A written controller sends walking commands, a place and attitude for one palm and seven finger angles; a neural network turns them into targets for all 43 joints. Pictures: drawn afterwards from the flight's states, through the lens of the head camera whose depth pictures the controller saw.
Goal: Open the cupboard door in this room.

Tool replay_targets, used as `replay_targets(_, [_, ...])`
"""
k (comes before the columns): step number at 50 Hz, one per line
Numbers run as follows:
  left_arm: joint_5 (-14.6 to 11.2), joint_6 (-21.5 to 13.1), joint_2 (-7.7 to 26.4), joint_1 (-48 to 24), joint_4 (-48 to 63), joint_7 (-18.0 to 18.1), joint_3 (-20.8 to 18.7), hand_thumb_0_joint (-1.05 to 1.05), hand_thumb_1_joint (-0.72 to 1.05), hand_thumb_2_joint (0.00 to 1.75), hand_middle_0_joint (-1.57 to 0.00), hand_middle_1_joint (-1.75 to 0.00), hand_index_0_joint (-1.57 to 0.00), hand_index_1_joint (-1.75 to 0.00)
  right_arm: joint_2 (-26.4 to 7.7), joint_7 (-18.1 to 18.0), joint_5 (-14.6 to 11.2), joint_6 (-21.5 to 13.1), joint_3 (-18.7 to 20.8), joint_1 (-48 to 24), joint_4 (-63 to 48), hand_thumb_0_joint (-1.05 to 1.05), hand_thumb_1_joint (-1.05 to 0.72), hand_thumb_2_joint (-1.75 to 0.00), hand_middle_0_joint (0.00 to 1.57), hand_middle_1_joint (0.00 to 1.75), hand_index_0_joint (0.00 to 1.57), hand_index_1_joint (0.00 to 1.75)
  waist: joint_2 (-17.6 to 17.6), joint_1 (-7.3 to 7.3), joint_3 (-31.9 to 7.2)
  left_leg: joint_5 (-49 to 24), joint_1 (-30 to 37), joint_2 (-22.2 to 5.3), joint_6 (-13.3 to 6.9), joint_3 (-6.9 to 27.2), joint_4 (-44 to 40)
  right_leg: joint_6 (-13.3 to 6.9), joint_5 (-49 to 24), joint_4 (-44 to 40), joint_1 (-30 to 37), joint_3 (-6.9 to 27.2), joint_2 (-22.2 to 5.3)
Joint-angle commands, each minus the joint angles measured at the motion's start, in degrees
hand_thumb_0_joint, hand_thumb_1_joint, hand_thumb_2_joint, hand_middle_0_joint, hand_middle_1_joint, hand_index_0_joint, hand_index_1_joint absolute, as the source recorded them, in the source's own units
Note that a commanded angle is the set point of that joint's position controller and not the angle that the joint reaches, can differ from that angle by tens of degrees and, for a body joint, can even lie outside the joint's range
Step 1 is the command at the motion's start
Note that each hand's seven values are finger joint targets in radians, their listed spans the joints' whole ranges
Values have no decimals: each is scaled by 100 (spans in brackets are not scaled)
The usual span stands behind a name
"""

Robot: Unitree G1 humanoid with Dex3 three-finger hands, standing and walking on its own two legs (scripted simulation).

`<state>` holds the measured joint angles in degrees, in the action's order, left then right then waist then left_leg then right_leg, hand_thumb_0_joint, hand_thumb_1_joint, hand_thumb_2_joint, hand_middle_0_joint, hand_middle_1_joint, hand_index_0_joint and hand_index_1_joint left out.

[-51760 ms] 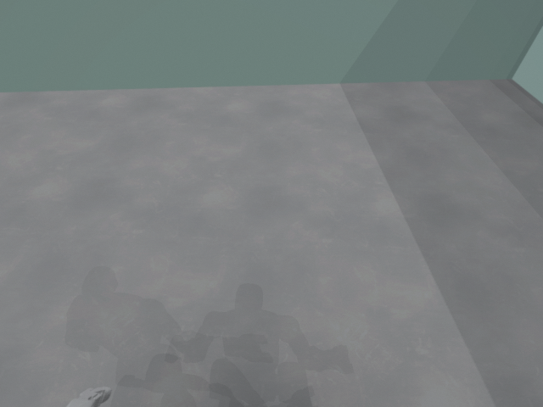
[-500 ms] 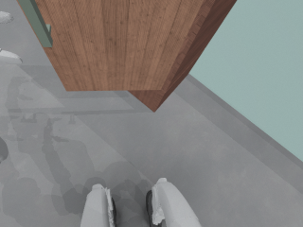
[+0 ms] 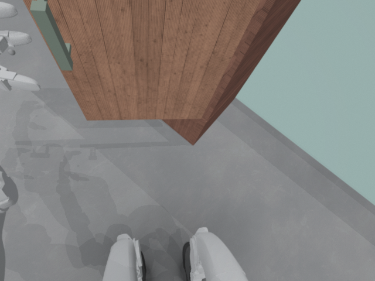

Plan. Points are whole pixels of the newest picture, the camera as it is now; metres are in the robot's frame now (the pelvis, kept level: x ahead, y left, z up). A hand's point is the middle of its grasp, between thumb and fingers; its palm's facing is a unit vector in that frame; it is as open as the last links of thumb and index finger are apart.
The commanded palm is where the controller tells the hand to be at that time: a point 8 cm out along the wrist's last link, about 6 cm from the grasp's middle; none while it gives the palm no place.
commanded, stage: move the hooked fingers beside the handle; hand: left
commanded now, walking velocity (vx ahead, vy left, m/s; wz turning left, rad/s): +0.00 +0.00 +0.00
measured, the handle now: (56, 32) +0.59 +0.20 +0.07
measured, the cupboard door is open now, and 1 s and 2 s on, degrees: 45 45 45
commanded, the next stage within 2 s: slide the fingers in behind the handle in 0.28 s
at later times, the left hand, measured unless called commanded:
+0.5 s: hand (11, 55) +0.52 +0.26 +0.08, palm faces -0.01 -1.00 -0.01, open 14.0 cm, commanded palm +0.51 +0.28 +0.07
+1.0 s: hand (40, 54) +0.53 +0.22 +0.07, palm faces -0.02 -1.00 -0.02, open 14.0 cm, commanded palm +0.52 +0.25 +0.07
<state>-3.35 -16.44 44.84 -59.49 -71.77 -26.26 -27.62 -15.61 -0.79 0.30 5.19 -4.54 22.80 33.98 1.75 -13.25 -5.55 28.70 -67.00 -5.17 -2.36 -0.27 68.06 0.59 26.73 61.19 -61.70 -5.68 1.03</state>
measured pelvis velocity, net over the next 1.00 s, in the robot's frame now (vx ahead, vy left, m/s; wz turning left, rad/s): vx -0.01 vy -0.01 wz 0.00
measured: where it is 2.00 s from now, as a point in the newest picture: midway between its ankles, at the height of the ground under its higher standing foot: outside the picture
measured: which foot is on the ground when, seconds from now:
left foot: down 0.00-1.00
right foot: down 0.00-1.00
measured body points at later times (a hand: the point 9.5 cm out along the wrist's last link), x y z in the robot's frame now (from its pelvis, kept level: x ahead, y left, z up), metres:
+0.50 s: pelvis -0.01 -0.01 +0.00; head +0.16 +0.04 +0.41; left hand +0.51 +0.31 +0.08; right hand -0.01 -0.27 -0.10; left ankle +0.02 +0.09 -0.64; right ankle +0.01 -0.14 -0.64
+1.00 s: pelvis -0.01 -0.01 +0.00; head +0.16 +0.03 +0.41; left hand +0.53 +0.27 +0.08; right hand -0.03 -0.27 -0.10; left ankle +0.02 +0.09 -0.64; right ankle +0.01 -0.14 -0.64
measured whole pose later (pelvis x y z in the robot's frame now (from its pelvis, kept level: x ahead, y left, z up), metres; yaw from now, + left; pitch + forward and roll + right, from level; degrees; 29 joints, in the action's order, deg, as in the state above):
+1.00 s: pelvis -0.01 -0.01 +0.00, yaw +0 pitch +27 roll -5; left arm -3.9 -19.6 38.6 -59.0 -69.6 -21.0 -25.1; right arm -15.0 -0.2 0.7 4.3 -4.0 23.1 35.6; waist 2.2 -12.7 -5.4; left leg 28.2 -67.4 -5.0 -1.9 -0.5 68.6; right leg 0.1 26.8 63.0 -62.8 -5.3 0.9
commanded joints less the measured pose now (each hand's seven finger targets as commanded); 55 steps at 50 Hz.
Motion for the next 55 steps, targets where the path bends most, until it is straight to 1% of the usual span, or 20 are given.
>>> replay_targets(1, [-157, -496, 1416, -2157, 1277, 9, -152, 0, -50, 30, -30, -120, -30, -120, -1263, -117, 58, -51, 473, 1230, -118, 0, -90, -90, 20, 30, 20, 30, 1284, -13, -2923, -2925, 3267, 133, 71, 616, -599, -184, -1571, -507, 290, 151, 272])
replay_targets(4, [-222, -806, 1679, -2427, 1704, 50, -385, 0, -50, 30, -30, -120, -30, -120, -1258, -102, 75, -68, 498, 1188, -90, 0, -90, -90, 20, 30, 20, 30, 1579, 70, -3323, -3223, 3582, 126, 132, 655, -541, -203, -1682, -434, 366, 176, 271])
replay_targets(7, [-231, -870, 1786, -2311, 1777, 69, -511, 0, -50, 30, -30, -120, -30, -120, -1258, -82, 62, -83, 508, 1179, -67, 0, -90, -90, 20, 30, 20, 30, 1570, 115, -3538, -3366, 3611, 143, 106, 631, -500, -210, -1847, -401, 562, 201, 276])
replay_targets(9, [-170, -706, 1787, -2089, 1436, 56, -487, 0, -50, 30, -30, -120, -30, -120, -1252, -86, 35, -53, 485, 1135, -73, 0, -90, -90, 20, 30, 20, 30, 1381, 127, -3245, -3134, 3324, 150, 82, 566, -533, -176, -1818, -460, 674, 211, 269])
replay_targets(13, [-130, -482, 1606, -1880, 1235, -24, -279, 0, -50, 30, -30, -120, -30, -120, -1243, -104, -5, 0, 452, 1118, -133, 0, -90, -90, 20, 30, 20, 30, 1323, 126, -3090, -2985, 3165, 175, 57, 510, -570, -163, -1819, -501, 696, 212, 271])
replay_targets(17, [-260, -607, 1740, -2123, 1422, -68, -398, 0, -50, 30, -30, -120, -30, -120, -1249, -144, -2, -43, 449, 1081, -132, 0, -90, -90, 20, 30, 20, 30, 1114, 50, -3013, -2739, 2909, 181, 5, 475, -517, -168, -1796, -509, 814, 264, 290])
replay_targets(19, [-289, -712, 1605, -2370, 1569, -92, -264, 0, -50, 30, -30, -120, -30, -120, -1235, -138, 0, -73, 462, 1074, -69, 0, -90, -90, 20, 30, 20, 30, 1366, 16, -3156, -2757, 3142, 170, 37, 512, -523, -170, -1710, -516, 666, 261, 285])
replay_targets(20, [-277, -732, 1518, -2252, 1498, -91, -223, 0, -50, 30, -30, -120, -30, -120, -1230, -128, 6, -81, 461, 1064, -60, 0, -90, -90, 20, 30, 20, 30, 1406, 54, -3114, -2703, 3177, 168, 61, 532, -541, -185, -1585, -515, 574, 239, 287])
replay_targets(23, [-295, -711, 1122, -2338, 1302, -89, 52, 0, -50, 30, -30, -120, -30, -120, -1231, -127, 8, -109, 468, 1068, 11, 0, -90, -90, 20, 30, 20, 30, 1387, -46, -2963, -2571, 3289, 148, 72, 613, -570, -190, -1368, -519, 262, 187, 278])
replay_targets(27, [-280, -564, 1028, -2292, 1220, 13, 72, 0, -50, 30, -30, -120, -30, -120, -1228, -128, 11, -131, 467, 1118, -17, 0, -90, -90, 20, 30, 20, 30, 1357, -16, -2973, -2510, 3206, 169, 48, 606, -583, -202, -1337, -498, 247, 173, 260])
replay_targets(28, [-230, -554, 1231, -2234, 1236, 59, -52, 0, -50, 30, -30, -120, -30, -120, -1254, -127, 19, -111, 462, 1125, -24, 0, -90, -90, 20, 30, 20, 30, 1377, 55, -3064, -2575, 3256, 153, 84, 633, -619, -200, -1349, -477, 302, 160, 253])
replay_targets(32, [-203, -622, 1291, -2476, 1394, 272, -120, 0, -50, 30, -30, -120, -30, -120, -1207, -107, 32, -141, 434, 1105, -69, 0, -90, -90, 20, 30, 20, 30, 1227, 19, -2933, -2316, 2989, 174, 40, 582, -603, -195, -1268, -488, 405, 192, 266])
replay_targets(36, [-120, -818, 1445, -2409, 1747, 446, -283, 0, -50, 30, -30, -120, -30, -120, -1192, -61, 65, -163, 466, 1086, -75, 0, -90, -90, 20, 30, 20, 30, 1520, 160, -3428, -2595, 3264, 176, 92, 582, -598, -206, -1421, -444, 591, 222, 257])
replay_targets(37, [-147, -868, 1353, -2415, 1781, 460, -259, 0, -50, 30, -30, -120, -30, -120, -1194, -44, 71, -167, 476, 1108, -75, 0, -90, -90, 20, 30, 20, 30, 1530, 128, -3468, -2679, 3388, 173, 91, 618, -587, -218, -1429, -420, 488, 202, 273])
replay_targets(41, [-88, -631, 1029, -2311, 1157, 470, 47, 0, -50, 30, -30, -120, -30, -120, -1195, -48, 19, -137, 450, 1061, -60, 0, -90, -90, 20, 30, 20, 30, 1036, -42, -2732, -1990, 2737, 186, 36, 526, -682, -160, -1152, -565, 542, 229, 268])
replay_targets(44, [-80, -626, 1084, -2405, 1317, 469, 2, 0, -50, 30, -30, -120, -30, -120, -1209, -72, 45, -144, 472, 1128, -33, 0, -90, -90, 20, 30, 20, 30, 1269, 12, -3029, -2292, 3038, 180, 61, 562, -667, -186, -1300, -517, 477, 213, 252])
replay_targets(47, [-167, -747, 661, -2440, 1526, 484, 196, 0, -50, 30, -30, -120, -30, -120, -1159, -38, 78, -177, 501, 1168, 0, 0, -90, -90, 20, 30, 20, 30, 1355, -3, -3133, -2505, 3375, 167, 87, 643, -662, -211, -1318, -479, 285, 167, 261])
replay_targets(51, [-219, -751, 427, -2345, 1414, 584, 231, 0, -50, 30, -30, -120, -30, -120, -1150, -7, 78, -169, 542, 1174, 54, 0, -90, -90, 20, 30, 20, 30, 1153, -16, -3093, -2484, 3291, 182, 86, 619, -652, -187, -1345, -525, 327, 179, 256])
replay_targets(52, [-225, -751, 442, -2370, 1360, 614, 209, 0, -50, 30, -30, -120, -30, -120, -1156, -13, 81, -173, 530, 1206, 64, 0, -90, -90, 20, 30, 20, 30, 1085, -47, -3022, -2519, 3258, 179, 71, 619, -651, -195, -1377, -503, 321, 171, 260])
replay_targets(55, [-116, -744, 641, -2301, 1498, 756, 60, 0, -50, 30, -30, -120, -30, -120, -1138, 6, 95, -141, 539, 1214, 19, 0, -90, -90, 20, 30, 20, 30, 1190, 98, -3167, -2697, 3222, 204, 83, 561, -656, -191, -1567, -482, 576, 200, 241])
